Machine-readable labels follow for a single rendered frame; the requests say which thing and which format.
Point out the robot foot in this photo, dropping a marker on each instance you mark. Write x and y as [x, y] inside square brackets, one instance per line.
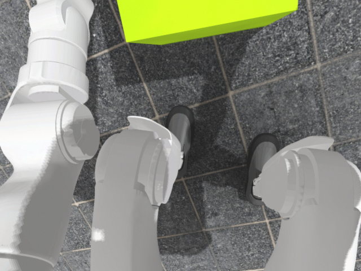
[263, 147]
[181, 123]

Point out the robot left upper arm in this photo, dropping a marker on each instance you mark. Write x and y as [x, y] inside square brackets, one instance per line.
[47, 143]

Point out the robot left forearm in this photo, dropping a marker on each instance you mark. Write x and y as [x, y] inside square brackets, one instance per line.
[57, 53]

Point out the carton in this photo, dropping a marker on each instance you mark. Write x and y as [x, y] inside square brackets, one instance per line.
[161, 22]

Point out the robot left foot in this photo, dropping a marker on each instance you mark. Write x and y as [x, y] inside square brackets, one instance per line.
[181, 123]

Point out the robot right foot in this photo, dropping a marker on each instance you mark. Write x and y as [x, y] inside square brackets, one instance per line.
[263, 147]

